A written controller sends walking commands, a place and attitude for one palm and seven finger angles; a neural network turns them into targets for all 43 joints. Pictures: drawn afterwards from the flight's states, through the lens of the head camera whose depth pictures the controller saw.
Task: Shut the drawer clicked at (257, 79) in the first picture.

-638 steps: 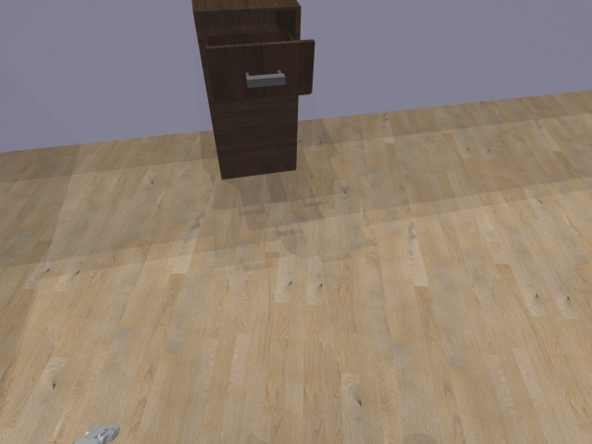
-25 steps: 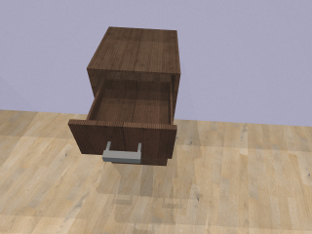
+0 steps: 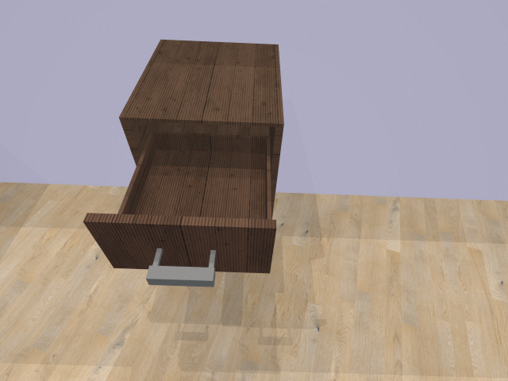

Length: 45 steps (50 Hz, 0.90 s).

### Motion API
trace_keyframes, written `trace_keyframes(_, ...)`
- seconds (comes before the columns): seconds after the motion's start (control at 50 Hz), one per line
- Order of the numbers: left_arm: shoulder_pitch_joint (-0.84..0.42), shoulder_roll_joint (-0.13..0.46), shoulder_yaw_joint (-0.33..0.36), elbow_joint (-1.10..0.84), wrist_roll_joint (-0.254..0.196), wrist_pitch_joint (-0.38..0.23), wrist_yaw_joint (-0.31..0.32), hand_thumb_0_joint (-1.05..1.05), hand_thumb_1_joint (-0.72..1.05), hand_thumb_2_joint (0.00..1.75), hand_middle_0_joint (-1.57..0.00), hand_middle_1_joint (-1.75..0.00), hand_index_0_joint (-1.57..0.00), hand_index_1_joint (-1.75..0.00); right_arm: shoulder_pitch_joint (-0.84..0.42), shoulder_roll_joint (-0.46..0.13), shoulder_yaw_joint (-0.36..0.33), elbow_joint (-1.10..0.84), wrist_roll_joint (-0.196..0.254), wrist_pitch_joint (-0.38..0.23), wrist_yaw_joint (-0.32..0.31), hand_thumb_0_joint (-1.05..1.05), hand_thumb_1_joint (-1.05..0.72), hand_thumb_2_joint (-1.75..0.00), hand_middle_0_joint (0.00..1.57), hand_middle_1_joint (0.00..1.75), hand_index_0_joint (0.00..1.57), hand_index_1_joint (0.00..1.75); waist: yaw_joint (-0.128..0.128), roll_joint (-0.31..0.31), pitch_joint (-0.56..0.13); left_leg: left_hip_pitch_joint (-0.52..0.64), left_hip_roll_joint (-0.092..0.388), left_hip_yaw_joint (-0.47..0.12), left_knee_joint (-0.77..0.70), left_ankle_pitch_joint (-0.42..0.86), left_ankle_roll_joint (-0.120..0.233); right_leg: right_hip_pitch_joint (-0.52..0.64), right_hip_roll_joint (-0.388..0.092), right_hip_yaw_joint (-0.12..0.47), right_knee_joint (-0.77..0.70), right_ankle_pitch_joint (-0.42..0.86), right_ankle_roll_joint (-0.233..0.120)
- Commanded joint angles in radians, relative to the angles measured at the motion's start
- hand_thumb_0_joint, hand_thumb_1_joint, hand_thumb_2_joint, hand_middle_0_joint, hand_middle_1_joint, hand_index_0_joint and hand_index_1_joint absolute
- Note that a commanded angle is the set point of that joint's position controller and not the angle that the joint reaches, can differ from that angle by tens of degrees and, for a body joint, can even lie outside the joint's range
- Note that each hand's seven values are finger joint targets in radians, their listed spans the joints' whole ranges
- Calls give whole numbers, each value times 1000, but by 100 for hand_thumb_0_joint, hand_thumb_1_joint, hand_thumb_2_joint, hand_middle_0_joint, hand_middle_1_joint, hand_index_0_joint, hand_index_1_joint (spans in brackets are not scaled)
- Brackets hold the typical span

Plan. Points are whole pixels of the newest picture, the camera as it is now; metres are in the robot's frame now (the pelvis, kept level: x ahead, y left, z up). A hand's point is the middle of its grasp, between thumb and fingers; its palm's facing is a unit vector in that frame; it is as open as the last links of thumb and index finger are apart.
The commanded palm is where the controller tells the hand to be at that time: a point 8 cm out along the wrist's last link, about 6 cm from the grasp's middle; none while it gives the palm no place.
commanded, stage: shuffle to correct the standing spot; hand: left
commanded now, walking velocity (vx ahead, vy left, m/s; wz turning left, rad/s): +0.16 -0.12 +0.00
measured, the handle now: (183, 265) +0.34 +0.16 -0.08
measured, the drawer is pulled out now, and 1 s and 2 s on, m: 0.30 0.30 0.30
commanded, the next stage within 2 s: come to a stop and stand still in 0.12 s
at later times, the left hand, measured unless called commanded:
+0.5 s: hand out of the picture +0.05 +0.12 -0.17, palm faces +0.02 -0.98 -0.18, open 7.4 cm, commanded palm none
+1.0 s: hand out of the picture +0.06 +0.17 -0.18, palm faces +0.01 -0.97 -0.23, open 7.4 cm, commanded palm none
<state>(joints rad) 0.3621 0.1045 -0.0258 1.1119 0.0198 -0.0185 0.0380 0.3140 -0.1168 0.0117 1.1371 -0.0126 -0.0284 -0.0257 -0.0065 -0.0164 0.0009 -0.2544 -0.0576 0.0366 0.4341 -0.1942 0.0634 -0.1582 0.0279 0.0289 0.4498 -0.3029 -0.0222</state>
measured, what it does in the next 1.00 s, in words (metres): stands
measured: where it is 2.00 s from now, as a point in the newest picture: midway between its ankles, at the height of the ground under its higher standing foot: outside the picture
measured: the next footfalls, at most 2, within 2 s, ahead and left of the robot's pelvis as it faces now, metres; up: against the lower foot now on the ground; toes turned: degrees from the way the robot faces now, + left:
none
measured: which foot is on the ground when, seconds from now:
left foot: down 0.00-1.00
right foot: down 0.00-1.00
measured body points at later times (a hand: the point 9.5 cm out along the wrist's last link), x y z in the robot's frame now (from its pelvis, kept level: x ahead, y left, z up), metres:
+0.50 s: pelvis +0.06 -0.04 +0.01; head +0.08 -0.03 +0.46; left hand +0.05 +0.17 -0.16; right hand +0.07 -0.26 -0.15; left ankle +0.02 +0.08 -0.73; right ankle -0.04 -0.11 -0.73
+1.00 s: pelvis +0.00 -0.01 -0.01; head +0.00 -0.01 +0.44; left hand +0.06 +0.22 -0.16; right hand +0.06 -0.25 -0.16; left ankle +0.01 +0.08 -0.74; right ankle -0.04 -0.11 -0.74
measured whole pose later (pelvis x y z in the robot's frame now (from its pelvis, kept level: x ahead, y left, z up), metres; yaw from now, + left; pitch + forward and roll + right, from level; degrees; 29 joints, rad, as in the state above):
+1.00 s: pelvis +0.00 -0.01 -0.01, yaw +0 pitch -2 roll +0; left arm 0.28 0.19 -0.01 0.93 0.02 0.01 0.05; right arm 0.25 -0.17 0.00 0.96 -0.02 0.01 -0.02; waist -0.01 -0.01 0.01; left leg -0.26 -0.03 0.03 0.60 -0.31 0.05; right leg -0.16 0.06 0.01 0.57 -0.38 -0.05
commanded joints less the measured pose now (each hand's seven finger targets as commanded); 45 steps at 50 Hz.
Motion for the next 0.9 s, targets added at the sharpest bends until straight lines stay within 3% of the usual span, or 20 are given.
trace_keyframes(0.0, 109, 74, 15, -12, 1, -8, 2, 0, 90, 90, -20, -30, -20, -30, 72, -100, -22, -19, 1, -7, -5, 0, -90, -90, 20, 30, 20, 30, 5, 37, 105, 29, 171, -192, -130, -173, 22, -137, -70, 40, -47, -41, -37)
trace_keyframes(0.1, 130, 74, 19, -7, 2, -14, -2, 0, 90, 90, -20, -30, -20, -30, 64, -106, -28, -31, 1, -17, -8, 0, -90, -90, 20, 30, 20, 30, 13, 56, 93, 39, 191, -205, -100, -58, 50, -112, -65, 21, -14, 36, -42)
trace_keyframes(0.2, 132, 90, 27, -4, -3, -22, 3, 0, 90, 90, -20, -30, -20, -30, 65, -97, -28, -31, 2, -27, -19, 0, -90, -90, 20, 30, 20, 30, 0, -13, 14, 96, 162, -107, 60, 276, 31, -37, -95, 53, 6, 323, -57)
trace_keyframes(0.28, 130, 115, 28, -1, -12, -33, 20, 0, 90, 90, -20, -30, -20, -30, 34, -73, -8, -33, 7, -20, -28, 0, -90, -90, 20, 30, 20, 30, 0, -77, -2, 34, 112, -34, 109, 247, -26, 96, -170, 102, 11, 974, -18)
trace_keyframes(0.32, 112, 134, 27, -9, -20, -38, 26, 0, 90, 90, -20, -30, -20, -30, 41, -76, -4, -31, 10, -15, -34, 0, -90, -90, 20, 30, 20, 30, -12, -77, -21, 51, 99, -21, 91, 277, -35, 133, -178, 87, 39, 1224, 19)
trace_keyframes(0.34, 101, 142, 28, -17, -23, -36, 28, 0, 90, 90, -20, -30, -20, -30, 45, -83, -5, -32, 13, -12, -37, 0, -90, -90, 20, 30, 20, 30, -15, -59, -14, 59, 99, -16, 84, 295, -35, 130, -182, 82, 47, 1249, 28)
trace_keyframes(0.38, 74, 157, 33, -37, -24, -27, 28, 0, 90, 90, -20, -30, -20, -30, 45, -94, -11, -36, 18, -4, -38, 0, -90, -90, 20, 30, 20, 30, -17, -21, -16, 106, 116, -20, 54, 349, -31, 96, -179, 77, 48, 1126, 26)
trace_keyframes(0.46, 33, 147, 40, -71, -18, -2, 26, 0, 90, 90, -20, -30, -20, -30, 17, -113, -24, -55, 17, 7, -34, 0, -90, -90, 20, 30, 20, 30, 0, 73, 37, 175, 178, -71, 13, 510, -12, -24, -150, 72, -12, 596, -1)
trace_keyframes(0.52, 32, 156, 45, -80, -14, 5, 26, 0, 90, 90, -20, -30, -20, -30, -2, -116, -28, -79, 15, 13, -31, 0, -90, -90, 20, 30, 20, 30, 9, 86, 55, 165, 183, -81, 3, 502, -9, -28, -152, 75, -36, 524, -8)
trace_keyframes(0.58, 45, 170, 48, -93, -11, 1, 29, 0, 90, 90, -20, -30, -20, -30, -9, -126, -27, -103, 13, 15, -26, 0, -90, -90, 20, 30, 20, 30, 16, 22, -30, 169, 176, -84, 21, 457, -19, 28, -169, 98, -29, 614, -17)
trace_keyframes(0.64, 60, 189, 52, -96, -10, -9, 36, 0, 90, 90, -20, -30, -20, -30, -28, -134, -30, -116, 12, 14, -26, 0, -90, -90, 20, 30, 20, 30, 23, -64, -123, 142, 149, -37, 70, 428, -32, 146, -193, 99, 16, 957, 7)
trace_keyframes(0.66, 62, 198, 64, -116, -2, -30, 63, 0, 90, 90, -20, -30, -20, -30, -103, -187, -53, -215, 18, 13, -14, 0, -90, -90, 20, 30, 20, 30, 6, -61, 27, 27, 101, 47, 268, 79, -59, 3, -214, 169, -26, 1201, 95)
trace_keyframes(0.68, 33, 242, 70, -168, 5, -29, 50, 0, 90, 90, -20, -30, -20, -30, -62, -116, -50, -227, 8, 30, -1, 0, -90, -90, 20, 30, 20, 30, 0, -181, -12, -128, 63, -43, 330, -147, -32, 113, -242, 173, 17, 1142, 65)
trace_keyframes(0.7, 32, 207, 59, -174, 8, -34, 43, 0, 90, 90, -20, -30, -20, -30, -83, -124, -51, -227, 7, 29, 0, 0, -90, -90, 20, 30, 20, 30, 11, -101, -24, -137, 72, -54, 358, -183, -29, 101, -251, 171, 31, 1101, 4)
trace_keyframes(0.74, 14, 233, 61, -219, 12, -40, 38, 0, 90, 90, -20, -30, -20, -30, -66, -105, -44, -259, 7, 25, 9, 0, -90, -90, 20, 30, 20, 30, -5, -105, -94, -136, 43, -5, 315, -223, -38, 168, -248, 144, 83, 1200, -96)
trace_keyframes(0.78, 6, 240, 60, -236, 9, -38, 36, 0, 90, 90, -20, -30, -20, -30, -54, -114, -44, -267, 10, 20, 8, 0, -90, -90, 20, 30, 20, 30, -11, -156, -126, -104, 18, 18, 245, -186, -35, 197, -215, 122, 128, 1243, -106)
trace_keyframes(0.8, -2, 240, 57, -244, 4, -33, 35, 0, 90, 90, -20, -30, -20, -30, -36, -117, -45, -262, 11, 20, 5, 0, -90, -90, 20, 30, 20, 30, -18, -157, -127, -60, 10, 25, 201, -141, -33, 173, -194, 109, 140, 1191, -95)
trace_keyframes(0.84, -42, 230, 49, -255, -9, -16, 31, 0, 90, 90, -20, -30, -20, -30, 9, -126, -46, -235, 9, 24, 2, 0, -90, -90, 20, 30, 20, 30, -43, -112, -75, 82, 39, 6, 96, 35, -21, 14, -163, 99, 152, 854, -67)
trace_keyframes(0.86, -41, 214, 44, -261, -11, -8, 28, 0, 90, 90, -20, -30, -20, -30, 7, -148, -48, -232, 5, 22, 0, 0, -90, -90, 20, 30, 20, 30, -36, -43, -45, 135, 93, -41, 99, 162, -4, -78, -133, 90, 137, 628, -47)
trace_keyframes(0.88, -32, 197, 44, -260, -12, 4, 27, 0, 90, 90, -20, -30, -20, -30, -12, -164, -47, -239, 0, 20, -3, 0, -90, -90, 20, 30, 20, 30, -13, 48, 4, 93, 168, -133, 68, 215, 27, -125, -92, 79, 99, 358, -26)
